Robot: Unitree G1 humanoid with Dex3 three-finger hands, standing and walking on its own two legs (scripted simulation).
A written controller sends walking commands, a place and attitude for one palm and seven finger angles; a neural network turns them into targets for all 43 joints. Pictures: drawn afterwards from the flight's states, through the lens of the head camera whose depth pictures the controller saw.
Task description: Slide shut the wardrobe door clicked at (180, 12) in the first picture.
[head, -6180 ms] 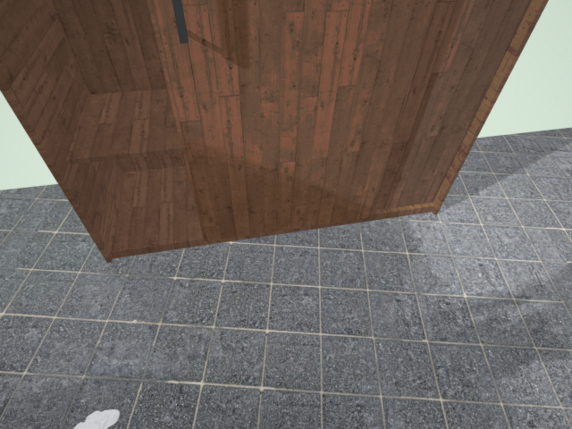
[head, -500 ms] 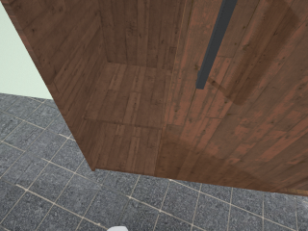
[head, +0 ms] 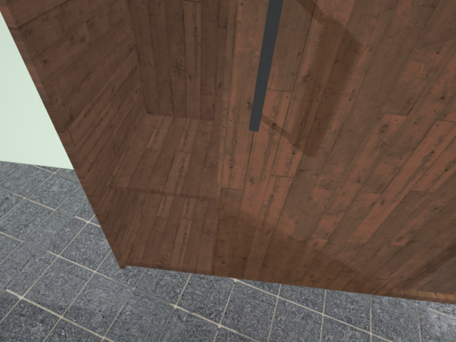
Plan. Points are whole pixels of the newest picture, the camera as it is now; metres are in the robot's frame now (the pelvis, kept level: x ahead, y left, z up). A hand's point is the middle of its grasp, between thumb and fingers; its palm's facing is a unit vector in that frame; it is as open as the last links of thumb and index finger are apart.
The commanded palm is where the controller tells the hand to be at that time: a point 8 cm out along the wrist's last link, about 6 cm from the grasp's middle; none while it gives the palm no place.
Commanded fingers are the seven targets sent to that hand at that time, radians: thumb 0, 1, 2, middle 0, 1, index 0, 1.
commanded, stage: come to a stop and stand still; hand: right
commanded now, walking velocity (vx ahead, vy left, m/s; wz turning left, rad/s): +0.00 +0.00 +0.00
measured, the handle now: (264, 61) +0.52 -0.03 +0.27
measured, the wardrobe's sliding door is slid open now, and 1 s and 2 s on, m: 0.39 0.39 0.39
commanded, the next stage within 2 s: look again from close up in 1.06 s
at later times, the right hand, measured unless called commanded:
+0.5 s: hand out of the picture +0.02 -0.16 -0.16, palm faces +0.03 +0.98 -0.22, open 7.3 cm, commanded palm none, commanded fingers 0.00 -0.90 -0.90 0.20 0.30 0.20 0.30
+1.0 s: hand out of the picture +0.05 -0.15 -0.16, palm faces +0.04 +0.98 -0.22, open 7.3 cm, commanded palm none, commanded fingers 0.00 -0.90 -0.90 0.20 0.30 0.20 0.30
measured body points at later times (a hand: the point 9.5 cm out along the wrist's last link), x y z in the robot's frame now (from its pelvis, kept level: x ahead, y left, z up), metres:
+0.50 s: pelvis +0.02 +0.01 +0.01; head +0.03 +0.03 +0.46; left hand +0.01 +0.22 -0.16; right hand +0.02 -0.22 -0.14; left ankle +0.06 +0.14 -0.73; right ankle +0.01 -0.07 -0.73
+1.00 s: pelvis +0.05 +0.03 +0.01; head +0.06 +0.04 +0.46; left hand +0.06 +0.25 -0.15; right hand +0.05 -0.20 -0.14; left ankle +0.06 +0.14 -0.73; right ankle +0.01 -0.07 -0.73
